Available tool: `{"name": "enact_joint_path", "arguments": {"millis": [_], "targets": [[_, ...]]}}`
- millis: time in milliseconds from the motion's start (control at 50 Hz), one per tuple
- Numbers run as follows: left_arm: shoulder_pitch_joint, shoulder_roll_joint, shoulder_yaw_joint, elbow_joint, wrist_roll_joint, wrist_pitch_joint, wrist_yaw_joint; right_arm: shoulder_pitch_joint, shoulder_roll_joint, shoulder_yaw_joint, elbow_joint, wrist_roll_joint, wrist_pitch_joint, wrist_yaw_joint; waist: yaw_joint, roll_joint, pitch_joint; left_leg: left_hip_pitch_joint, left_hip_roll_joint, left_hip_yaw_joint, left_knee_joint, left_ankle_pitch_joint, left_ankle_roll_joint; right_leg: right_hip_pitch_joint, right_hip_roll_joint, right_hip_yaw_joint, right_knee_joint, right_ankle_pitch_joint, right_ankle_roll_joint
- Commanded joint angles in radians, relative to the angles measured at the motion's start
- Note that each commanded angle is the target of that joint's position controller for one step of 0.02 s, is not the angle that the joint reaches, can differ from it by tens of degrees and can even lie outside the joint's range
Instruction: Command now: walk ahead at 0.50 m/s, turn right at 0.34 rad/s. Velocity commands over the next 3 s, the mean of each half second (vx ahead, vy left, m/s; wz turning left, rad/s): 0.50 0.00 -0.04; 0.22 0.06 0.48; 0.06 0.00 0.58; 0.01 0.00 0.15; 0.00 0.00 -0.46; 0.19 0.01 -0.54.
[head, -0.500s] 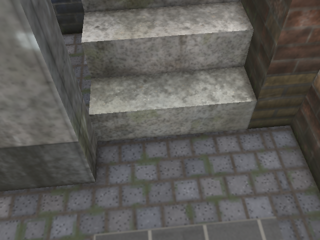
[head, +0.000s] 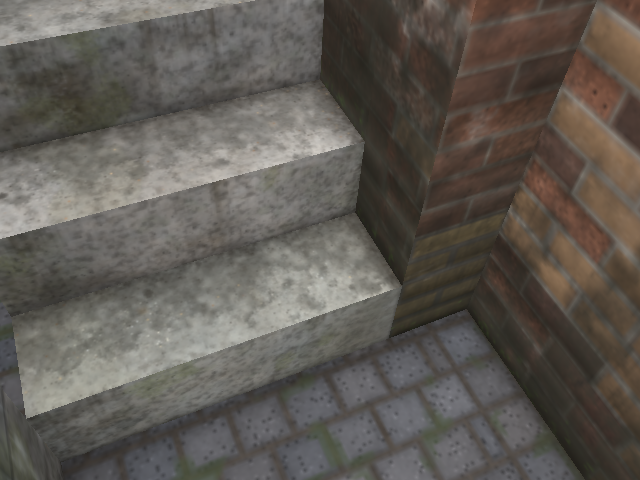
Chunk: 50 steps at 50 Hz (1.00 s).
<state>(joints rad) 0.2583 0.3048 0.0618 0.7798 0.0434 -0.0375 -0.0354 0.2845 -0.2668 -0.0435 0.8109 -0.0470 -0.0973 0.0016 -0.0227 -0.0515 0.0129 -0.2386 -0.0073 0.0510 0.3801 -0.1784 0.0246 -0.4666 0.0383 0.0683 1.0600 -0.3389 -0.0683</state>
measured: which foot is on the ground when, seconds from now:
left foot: down 0.00-0.26, up 0.28-0.66, down 0.68-1.00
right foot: up 0.00-0.22, down 0.24-0.70, up 0.72-1.00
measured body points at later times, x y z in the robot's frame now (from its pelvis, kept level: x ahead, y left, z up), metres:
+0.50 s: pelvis +0.24 -0.04 +0.00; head +0.26 -0.05 +0.45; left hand +0.28 +0.23 -0.12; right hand +0.34 -0.30 -0.13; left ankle +0.27 +0.11 -0.68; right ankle +0.20 -0.11 -0.74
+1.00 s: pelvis +0.34 +0.01 -0.01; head +0.38 +0.03 +0.44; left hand +0.40 +0.29 -0.14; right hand +0.50 -0.25 -0.13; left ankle +0.40 +0.06 -0.74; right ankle +0.41 -0.13 -0.70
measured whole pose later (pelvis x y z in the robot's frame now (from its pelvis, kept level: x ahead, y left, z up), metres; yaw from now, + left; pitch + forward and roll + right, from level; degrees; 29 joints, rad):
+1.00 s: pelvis +0.34 +0.01 -0.01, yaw +18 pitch +2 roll -2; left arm 0.11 0.24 0.01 0.85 0.04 0.02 0.06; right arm 0.21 -0.29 -0.07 0.88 -0.03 0.01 -0.03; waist -0.05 0.01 0.06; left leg -0.35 -0.15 -0.12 0.40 -0.06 0.11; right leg -0.49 0.02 0.05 0.86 -0.35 0.00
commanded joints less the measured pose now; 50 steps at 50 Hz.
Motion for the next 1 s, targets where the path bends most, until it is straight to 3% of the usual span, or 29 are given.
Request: {"name": "enact_joint_path", "arguments": {"millis": [20,80,160,200,220,240,260,280,300,340,360,400,500,520,540,560,600,640,660,680,700,720,740,760,780,820,900,960,1000], "targets": [[-0.014,0.027,0.000,-0.061,0.001,-0.004,-0.019,0.052,-0.114,-0.024,-0.020,0.013,-0.033,0.006,0.004,0.185,-0.047,0.167,0.245,-0.195,-0.177,0.254,0.142,-0.121,-0.027,0.022,-0.101,0.052,0.017],[-0.146,-0.010,-0.024,-0.102,0.004,-0.002,-0.039,0.064,-0.098,-0.015,-0.001,0.024,-0.027,0.020,-0.018,0.205,-0.008,0.098,0.214,-0.113,-0.200,0.184,0.121,-0.042,-0.037,-0.072,-0.311,0.130,0.041],[-0.212,0.011,-0.029,-0.122,0.004,-0.008,-0.038,0.087,-0.165,-0.035,0.020,0.024,-0.027,0.031,-0.019,0.194,0.000,0.084,0.234,-0.118,-0.155,0.264,0.124,0.074,-0.028,-0.123,-0.471,0.172,0.028],[-0.173,0.003,-0.032,-0.117,0.011,-0.009,-0.026,0.093,-0.189,-0.040,0.047,0.032,-0.022,0.028,0.018,0.182,0.017,0.056,0.256,-0.127,-0.129,0.260,0.135,0.178,-0.017,-0.132,-0.557,0.165,-0.001],[-0.118,0.019,-0.025,-0.090,0.024,-0.017,-0.016,0.100,-0.167,-0.031,0.064,0.039,-0.017,0.024,0.047,0.148,-0.001,0.047,0.233,-0.096,-0.056,0.333,0.126,0.279,-0.005,-0.119,-0.618,0.133,-0.020],[0.010,0.053,-0.010,-0.040,0.035,-0.029,-0.002,0.101,-0.130,-0.018,0.067,0.038,-0.016,0.022,0.095,0.091,-0.075,0.007,0.176,-0.046,0.105,0.387,0.106,0.450,-0.016,-0.092,-0.637,0.125,-0.039],[0.177,0.149,0.018,-0.009,0.050,-0.043,0.024,0.051,-0.091,0.000,0.027,0.054,-0.021,0.019,0.174,-0.040,-0.173,-0.160,0.104,0.020,0.372,0.223,0.059,0.647,-0.223,0.164,-0.702,-0.018,-0.102],[0.233,0.248,0.045,0.008,0.033,-0.045,0.039,0.088,-0.051,0.014,-0.005,0.062,-0.017,0.015,0.148,-0.256,-0.185,-0.399,-0.026,0.030,0.643,-0.291,0.050,0.719,-0.428,0.541,-0.863,-0.068,-0.198],[0.150,0.171,0.031,0.000,0.011,-0.041,0.042,0.083,-0.141,-0.009,0.034,0.049,0.002,0.009,0.108,-0.129,-0.118,-0.439,0.041,-0.070,0.740,-0.293,0.077,0.642,-0.415,0.487,-0.851,-0.034,-0.193],[0.041,0.045,0.000,-0.004,0.012,-0.060,0.036,0.044,-0.108,-0.004,0.063,0.060,0.005,0.012,0.059,-0.014,-0.030,-0.390,0.093,-0.109,0.694,-0.175,0.067,0.495,-0.322,0.242,-0.868,0.209,-0.116],[0.026,0.030,-0.004,0.005,0.013,-0.072,0.037,0.029,-0.097,-0.002,0.068,0.047,0.016,0.007,0.042,-0.012,-0.011,-0.368,0.095,-0.107,0.676,-0.154,0.055,0.463,-0.293,0.171,-0.876,0.323,-0.091],[0.044,0.028,-0.004,0.035,0.005,-0.091,0.037,0.036,-0.064,0.004,0.083,0.023,0.034,0.009,0.025,-0.030,-0.031,-0.355,0.083,-0.095,0.703,-0.113,0.041,0.449,-0.267,0.064,-0.864,0.532,-0.077],[0.047,0.005,-0.016,0.089,-0.028,-0.125,0.041,-0.152,-0.036,0.017,0.033,0.025,0.030,0.016,0.024,-0.054,0.007,-0.340,0.067,-0.031,0.508,0.054,0.020,0.368,-0.226,-0.114,-0.896,0.742,-0.052],[0.040,0.058,0.001,0.078,-0.038,-0.127,0.063,-0.144,-0.054,0.014,0.048,0.021,0.042,0.025,0.033,0.040,0.048,-0.368,0.035,-0.003,0.441,0.044,0.011,0.396,-0.282,-0.086,-0.822,1.045,-0.038],[0.015,0.058,-0.003,0.085,-0.041,-0.131,0.064,-0.140,-0.018,0.027,0.040,0.023,0.035,0.024,0.008,-0.012,0.016,-0.275,0.024,0.010,0.332,0.072,0.013,0.363,-0.246,-0.155,-0.807,1.085,-0.020],[0.020,0.048,-0.006,0.089,-0.049,-0.135,0.071,-0.156,-0.018,0.032,0.035,0.018,0.037,0.019,0.014,-0.030,-0.019,-0.202,0.012,0.024,0.258,0.115,0.013,0.356,-0.235,-0.175,-0.798,1.065,-0.010],[-0.008,0.068,0.000,0.093,-0.064,-0.136,0.083,-0.119,-0.051,0.023,0.043,0.007,0.047,0.011,-0.015,-0.098,-0.076,-0.092,-0.017,0.030,0.195,0.148,0.030,0.368,-0.224,-0.193,-0.735,1.057,0.002],[-0.040,0.066,-0.001,0.091,-0.071,-0.125,0.095,-0.031,-0.092,0.006,0.080,-0.001,0.045,0.002,-0.047,-0.097,-0.113,-0.038,-0.045,0.034,0.157,0.103,0.066,0.401,-0.243,-0.185,-0.576,1.064,0.006],[-0.043,0.064,-0.001,0.087,-0.073,-0.114,0.100,0.067,-0.098,-0.003,0.114,-0.008,0.035,-0.005,-0.080,-0.072,-0.159,0.057,-0.058,0.031,0.118,0.127,0.092,0.374,-0.238,-0.195,-0.412,0.978,0.009],[-0.082,0.076,-0.002,0.067,-0.073,-0.101,0.099,0.106,-0.133,-0.020,0.129,-0.010,0.022,-0.017,-0.114,0.017,-0.156,0.108,-0.054,0.010,0.023,0.185,0.121,0.303,-0.193,-0.203,-0.210,0.785,0.040],[-0.019,0.023,-0.016,0.052,-0.044,-0.099,0.098,0.085,-0.220,-0.043,0.132,-0.003,0.016,-0.032,-0.058,0.182,-0.149,0.235,0.116,-0.188,0.096,0.638,0.166,0.086,-0.116,-0.209,0.037,0.144,0.067],[0.111,-0.016,-0.027,0.036,-0.052,-0.076,0.114,0.091,-0.357,-0.091,0.088,0.024,0.059,-0.005,-0.019,0.404,-0.283,0.391,0.292,-0.415,0.086,1.054,0.447,-0.102,0.028,-0.140,0.343,-0.306,0.098],[0.156,0.032,-0.031,0.078,-0.011,-0.066,0.097,0.004,-0.272,-0.074,0.046,0.032,0.068,-0.005,0.005,0.138,-0.308,0.310,0.345,-0.578,-0.019,0.693,0.432,-0.132,-0.032,-0.024,0.383,-0.227,0.082],[0.104,0.034,-0.025,0.081,-0.005,-0.057,0.092,-0.085,-0.209,-0.062,0.007,0.033,0.071,-0.010,0.020,0.045,-0.180,0.158,0.312,-0.513,-0.061,0.496,0.390,-0.137,-0.073,-0.017,0.357,-0.132,0.086],[0.037,0.039,-0.024,0.076,0.011,-0.046,0.085,-0.116,-0.149,-0.044,0.006,0.030,0.078,-0.010,0.031,-0.019,-0.112,0.052,0.252,-0.459,-0.086,0.417,0.316,-0.117,-0.089,-0.019,0.265,-0.085,0.085],[-0.008,0.016,-0.032,0.055,0.025,-0.014,0.084,-0.108,-0.133,-0.037,0.010,0.026,0.081,-0.023,0.036,0.017,-0.082,-0.043,0.182,-0.380,-0.078,0.529,0.222,-0.025,-0.077,-0.031,0.115,-0.030,0.085],[-0.007,0.012,-0.035,0.057,-0.008,0.028,0.094,-0.067,-0.188,-0.056,0.024,0.019,0.095,-0.030,0.023,0.121,-0.148,0.043,0.151,-0.383,-0.043,0.593,0.096,0.000,-0.018,-0.046,-0.081,-0.036,0.084],[-0.053,0.028,-0.028,0.051,-0.011,0.058,0.103,-0.067,-0.192,-0.063,0.018,0.022,0.101,-0.038,0.010,0.170,-0.142,0.041,0.137,-0.428,-0.075,0.360,0.023,0.009,0.000,-0.037,-0.189,0.005,0.072],[-0.085,0.019,-0.031,0.038,-0.008,0.071,0.104,-0.082,-0.200,-0.073,0.010,0.022,0.104,-0.030,-0.002,0.191,-0.123,0.036,0.133,-0.479,-0.097,0.150,0.018,0.014,0.008,-0.023,-0.235,0.005,0.063]]}}
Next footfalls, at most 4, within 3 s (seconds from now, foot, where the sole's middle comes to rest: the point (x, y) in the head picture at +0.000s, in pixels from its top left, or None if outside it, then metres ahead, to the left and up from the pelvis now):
0.24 right None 0.24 -0.12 -0.78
0.68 left None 0.44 0.07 -0.78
1.18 right None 0.44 -0.10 -0.78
1.56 left None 0.29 0.12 -0.78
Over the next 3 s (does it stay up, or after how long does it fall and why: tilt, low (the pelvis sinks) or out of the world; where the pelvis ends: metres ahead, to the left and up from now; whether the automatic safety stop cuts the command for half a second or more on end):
stays up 0.33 0.01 0.00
